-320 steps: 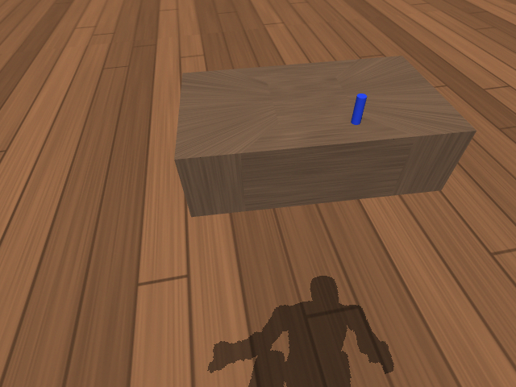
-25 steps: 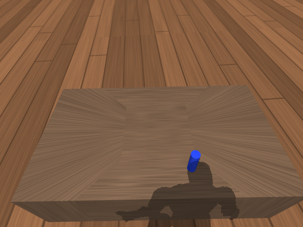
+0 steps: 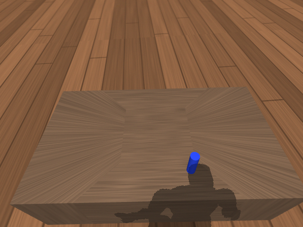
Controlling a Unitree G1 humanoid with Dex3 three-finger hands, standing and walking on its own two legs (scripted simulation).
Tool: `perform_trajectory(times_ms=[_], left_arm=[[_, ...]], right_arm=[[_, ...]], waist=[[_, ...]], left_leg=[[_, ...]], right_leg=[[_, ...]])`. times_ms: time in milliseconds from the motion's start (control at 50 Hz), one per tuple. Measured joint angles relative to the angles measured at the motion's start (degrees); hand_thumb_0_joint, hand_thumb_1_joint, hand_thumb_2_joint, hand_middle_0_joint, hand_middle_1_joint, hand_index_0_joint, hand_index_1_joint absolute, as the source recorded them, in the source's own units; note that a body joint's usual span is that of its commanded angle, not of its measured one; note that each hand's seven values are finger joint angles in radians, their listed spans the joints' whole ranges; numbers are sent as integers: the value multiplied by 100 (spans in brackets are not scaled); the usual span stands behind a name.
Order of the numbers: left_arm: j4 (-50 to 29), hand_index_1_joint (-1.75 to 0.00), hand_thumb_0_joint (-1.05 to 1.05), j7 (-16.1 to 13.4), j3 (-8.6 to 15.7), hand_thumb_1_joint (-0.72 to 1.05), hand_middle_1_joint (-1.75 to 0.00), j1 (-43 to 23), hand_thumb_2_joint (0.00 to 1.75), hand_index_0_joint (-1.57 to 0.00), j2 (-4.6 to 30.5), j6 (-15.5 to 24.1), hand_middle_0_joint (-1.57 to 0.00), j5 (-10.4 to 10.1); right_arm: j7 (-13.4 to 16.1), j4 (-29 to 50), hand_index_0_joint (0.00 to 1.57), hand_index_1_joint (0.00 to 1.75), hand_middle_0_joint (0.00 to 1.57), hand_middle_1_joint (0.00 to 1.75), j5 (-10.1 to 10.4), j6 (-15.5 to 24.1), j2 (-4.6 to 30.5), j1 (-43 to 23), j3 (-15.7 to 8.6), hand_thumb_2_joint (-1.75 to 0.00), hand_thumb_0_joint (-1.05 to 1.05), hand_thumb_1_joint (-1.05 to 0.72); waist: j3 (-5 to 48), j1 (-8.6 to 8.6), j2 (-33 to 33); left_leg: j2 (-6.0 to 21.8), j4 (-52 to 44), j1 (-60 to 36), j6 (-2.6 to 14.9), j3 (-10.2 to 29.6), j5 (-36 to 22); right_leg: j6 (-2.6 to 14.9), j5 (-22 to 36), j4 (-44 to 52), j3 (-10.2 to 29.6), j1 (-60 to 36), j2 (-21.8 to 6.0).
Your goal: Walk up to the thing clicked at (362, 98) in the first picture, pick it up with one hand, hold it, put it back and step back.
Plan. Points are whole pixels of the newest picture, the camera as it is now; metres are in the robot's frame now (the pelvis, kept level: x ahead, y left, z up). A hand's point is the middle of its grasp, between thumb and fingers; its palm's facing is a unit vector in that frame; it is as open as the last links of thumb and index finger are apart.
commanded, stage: stand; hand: right
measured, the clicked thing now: (192, 163) +0.47 -0.16 -0.32
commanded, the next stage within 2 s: go down in 0.56 s
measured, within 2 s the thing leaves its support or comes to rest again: neither
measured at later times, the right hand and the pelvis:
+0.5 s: hand out of the picture +0.07 -0.25 -0.16, palm faces -0.02 +0.94 -0.34, open 7.3 cm; pelvis +0.00 +0.00 +0.00, yaw +0 degrees
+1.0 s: hand out of the picture +0.14 -0.26 -0.15, palm faces +0.03 +0.95 -0.32, open 13.2 cm; pelvis -0.02 +0.00 -0.01, yaw +0 degrees
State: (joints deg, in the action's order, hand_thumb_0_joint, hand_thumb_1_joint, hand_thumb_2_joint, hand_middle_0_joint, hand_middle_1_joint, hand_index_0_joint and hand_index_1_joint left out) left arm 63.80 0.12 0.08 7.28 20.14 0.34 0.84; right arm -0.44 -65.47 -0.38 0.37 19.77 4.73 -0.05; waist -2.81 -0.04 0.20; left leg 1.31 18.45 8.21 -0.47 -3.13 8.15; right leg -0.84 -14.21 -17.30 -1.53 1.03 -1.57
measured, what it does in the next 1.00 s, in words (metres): stands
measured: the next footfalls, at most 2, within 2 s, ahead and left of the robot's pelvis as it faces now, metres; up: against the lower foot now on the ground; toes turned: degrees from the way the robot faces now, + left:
none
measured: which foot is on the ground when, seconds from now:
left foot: down 0.00-1.00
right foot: down 0.00-1.00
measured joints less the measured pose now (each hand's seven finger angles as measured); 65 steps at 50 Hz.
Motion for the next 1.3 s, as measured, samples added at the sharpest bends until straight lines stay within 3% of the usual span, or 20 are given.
perform_trajectory(times_ms=[680, 720, 820, 900, 1100, 1300], left_arm=[[-26, -30, 1, 0, -2, 90, -30, 42, 90, -20, 16, 0, -20, -3], [-490, -29, 1, -77, 42, 90, -30, 221, 90, -20, -20, 29, -20, -146], [-1378, -30, 1, -163, 155, 92, -30, 399, 91, -20, -309, 157, -21, -236], [-1838, -30, 1, -173, 145, 93, -30, 579, 90, -21, -533, 177, -21, -206], [-2347, -30, 1, -292, 27, 91, -30, 715, 89, -21, -615, 373, -21, -241], [-2385, -30, 1, -454, -6, 91, -30, 599, 89, -20, -607, 753, -21, -159]], right_arm=[[-4, 16, 20, 30, 21, 30, -3, -2, -3, 100, 12, -89, 0, -90], [30, 287, 19, 28, 19, 28, 94, 37, -67, 78, -151, -87, 0, -88], [-101, 292, 12, 17, 14, 17, -160, 34, -109, -681, -721, -70, 0, -71], [-224, 691, 10, 10, 12, 11, -396, -198, -31, -700, -994, -48, 0, -51], [-277, 1974, 7, 5, 9, 5, -295, -1203, -94, -64, -861, -15, 0, 5], [-186, 3036, 6, 5, 7, 5, -230, -1523, -159, 450, -784, -6, -1, 38]], waist=[[-22, 4, 7], [7, -18, 5], [-43, -41, -80], [67, -109, -121], [213, -166, 38], [404, -108, 38]], left_leg=[[6, 17, 6, 8, 2, -1], [29, 206, 253, 13, -40, 61], [44, 740, 1017, 40, -76, 180], [3, 888, 1289, 59, -42, 203], [28, 1092, 1502, -9, -39, 308], [87, 1720, 1922, -63, -122, 681]], right_leg=[[-4, 24, 25, 0, -13, 5], [9, -63, -245, 50, 291, 15], [-4, -267, -968, 106, 1154, 3], [-14, -361, -1214, 75, 1449, -40], [66, -567, -1586, 83, 1740, -23], [101, -955, -2283, 190, 2226, 4]])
